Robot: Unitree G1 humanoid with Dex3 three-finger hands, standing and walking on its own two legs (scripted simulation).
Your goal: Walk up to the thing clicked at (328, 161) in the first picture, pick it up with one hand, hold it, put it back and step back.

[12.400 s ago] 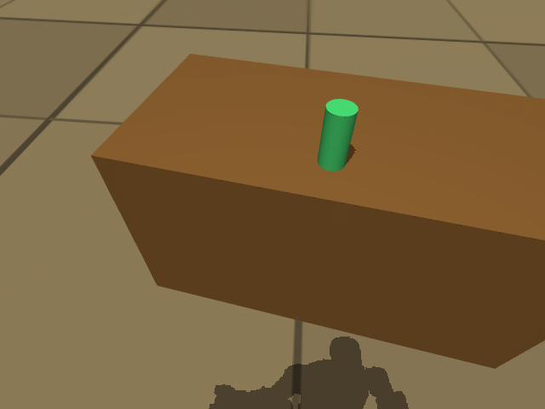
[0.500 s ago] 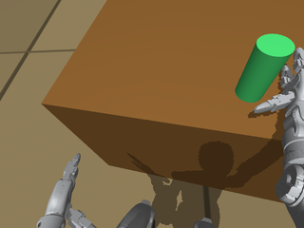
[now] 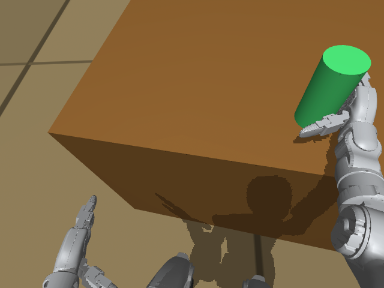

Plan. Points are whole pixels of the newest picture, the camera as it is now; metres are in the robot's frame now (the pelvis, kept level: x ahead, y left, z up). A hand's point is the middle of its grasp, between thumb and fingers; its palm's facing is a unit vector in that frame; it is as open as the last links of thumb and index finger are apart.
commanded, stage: close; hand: right
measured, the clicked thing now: (326, 93) +0.53 -0.15 +0.09
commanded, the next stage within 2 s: settle in 0.48 s
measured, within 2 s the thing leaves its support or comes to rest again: leaves its support in 0.74 s
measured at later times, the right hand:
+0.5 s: hand (324, 101) +0.52 -0.15 +0.08, palm faces +0.06 +1.00 +0.03, open 10.7 cm
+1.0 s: hand (335, 83) +0.53 -0.15 +0.12, palm faces +0.02 +1.00 +0.01, open 10.3 cm
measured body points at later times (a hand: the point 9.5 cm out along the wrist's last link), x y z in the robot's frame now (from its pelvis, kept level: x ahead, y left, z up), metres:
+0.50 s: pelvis +0.00 +0.00 +0.00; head +0.12 -0.02 +0.44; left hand +0.15 +0.27 -0.01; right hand +0.51 -0.20 +0.08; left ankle +0.03 +0.13 -0.66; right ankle +0.00 -0.12 -0.66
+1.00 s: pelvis +0.00 +0.00 +0.02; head +0.11 -0.01 +0.45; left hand +0.15 +0.27 -0.01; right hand +0.52 -0.20 +0.12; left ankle +0.03 +0.13 -0.66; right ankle +0.00 -0.12 -0.66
